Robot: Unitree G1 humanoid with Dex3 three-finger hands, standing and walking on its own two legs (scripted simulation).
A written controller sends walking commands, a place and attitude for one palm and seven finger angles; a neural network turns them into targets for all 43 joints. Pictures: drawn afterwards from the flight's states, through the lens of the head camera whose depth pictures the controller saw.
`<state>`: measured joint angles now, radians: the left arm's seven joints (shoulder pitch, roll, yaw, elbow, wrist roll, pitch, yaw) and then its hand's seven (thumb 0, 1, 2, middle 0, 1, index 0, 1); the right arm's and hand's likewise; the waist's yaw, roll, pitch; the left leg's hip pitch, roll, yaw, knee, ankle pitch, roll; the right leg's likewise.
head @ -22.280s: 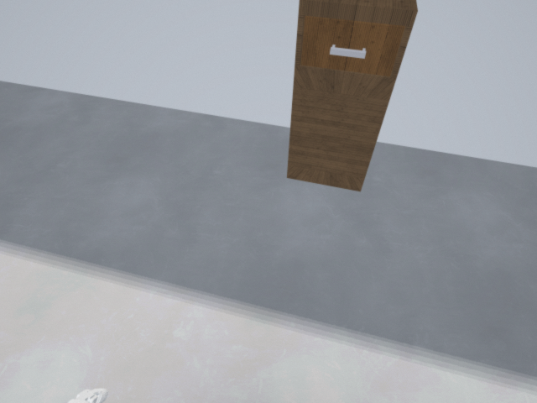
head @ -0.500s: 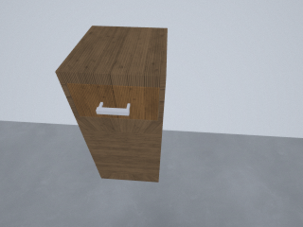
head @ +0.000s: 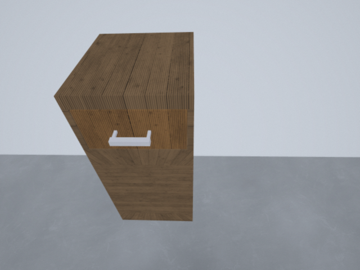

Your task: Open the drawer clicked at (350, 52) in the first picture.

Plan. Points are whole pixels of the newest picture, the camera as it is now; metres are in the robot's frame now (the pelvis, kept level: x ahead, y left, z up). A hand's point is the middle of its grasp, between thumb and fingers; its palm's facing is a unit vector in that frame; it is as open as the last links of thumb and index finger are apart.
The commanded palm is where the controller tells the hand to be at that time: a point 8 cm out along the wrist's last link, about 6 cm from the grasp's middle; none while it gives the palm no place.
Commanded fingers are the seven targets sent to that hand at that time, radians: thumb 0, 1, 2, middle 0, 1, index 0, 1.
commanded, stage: come to a stop and stand still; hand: left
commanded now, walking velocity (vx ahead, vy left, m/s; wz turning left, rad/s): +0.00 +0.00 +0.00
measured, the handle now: (131, 137) +0.51 +0.19 -0.03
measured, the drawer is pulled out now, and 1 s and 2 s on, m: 0.00 0.00 0.00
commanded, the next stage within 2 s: look again from close up in 0.68 s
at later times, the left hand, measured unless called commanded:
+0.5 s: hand out of the picture -0.03 +0.13 -0.16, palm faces +0.03 -0.98 -0.17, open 16.4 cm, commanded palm none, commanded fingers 0.00 -0.50 0.30 -0.15 -0.30 -0.15 -0.30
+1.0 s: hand out of the picture -0.03 +0.12 -0.16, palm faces +0.05 -0.98 -0.17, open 16.3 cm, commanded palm none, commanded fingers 0.00 -0.50 0.30 -0.15 -0.30 -0.15 -0.30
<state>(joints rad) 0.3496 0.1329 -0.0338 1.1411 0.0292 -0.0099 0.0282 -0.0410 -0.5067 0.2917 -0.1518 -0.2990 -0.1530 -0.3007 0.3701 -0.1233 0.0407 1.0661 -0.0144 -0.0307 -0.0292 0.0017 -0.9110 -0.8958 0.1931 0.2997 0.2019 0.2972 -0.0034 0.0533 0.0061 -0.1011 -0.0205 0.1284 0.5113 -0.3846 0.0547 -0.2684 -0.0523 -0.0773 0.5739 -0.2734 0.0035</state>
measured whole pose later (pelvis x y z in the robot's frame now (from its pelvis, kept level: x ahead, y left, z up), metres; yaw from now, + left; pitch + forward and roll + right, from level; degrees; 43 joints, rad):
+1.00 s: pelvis +0.01 -0.03 +0.01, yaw +1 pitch -2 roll +0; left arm 0.34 0.09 -0.02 1.16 0.02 -0.01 0.03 -0.03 -0.50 0.30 -0.15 -0.30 -0.15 -0.30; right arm 0.34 -0.11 0.03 1.17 -0.01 -0.02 -0.04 0.00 -0.91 -0.90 0.19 0.30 0.20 0.30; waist 0.01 0.03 0.05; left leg -0.04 0.02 0.10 0.39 -0.32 0.00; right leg -0.20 0.00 -0.11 0.45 -0.23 -0.04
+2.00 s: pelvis -0.03 -0.04 -0.02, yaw +1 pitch +6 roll +2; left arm 0.29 0.30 -0.15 0.11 1.11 0.05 0.46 0.00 -0.49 0.30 -0.23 -0.65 -0.24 -0.66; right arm 0.02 -0.18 0.01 0.52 -0.05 0.10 0.04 0.01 -0.91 -0.90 0.19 0.30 0.20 0.30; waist 0.12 0.01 -0.07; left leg -0.43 0.02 0.10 0.76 -0.43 0.01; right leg -0.58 -0.03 -0.10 0.78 -0.31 -0.06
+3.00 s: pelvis -0.01 -0.02 +0.01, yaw +2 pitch +2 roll +0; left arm -0.12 0.46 -0.05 0.10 0.94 0.00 0.05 0.00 -0.49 0.30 -0.32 -1.20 -0.32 -1.20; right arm 0.12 -0.24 0.01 0.61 0.00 0.13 0.00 0.01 -0.91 -0.90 0.20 0.30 0.21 0.30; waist 0.09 0.08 0.00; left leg -0.17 -0.01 0.09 0.43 -0.30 0.03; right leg -0.30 -0.03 -0.11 0.45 -0.19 -0.02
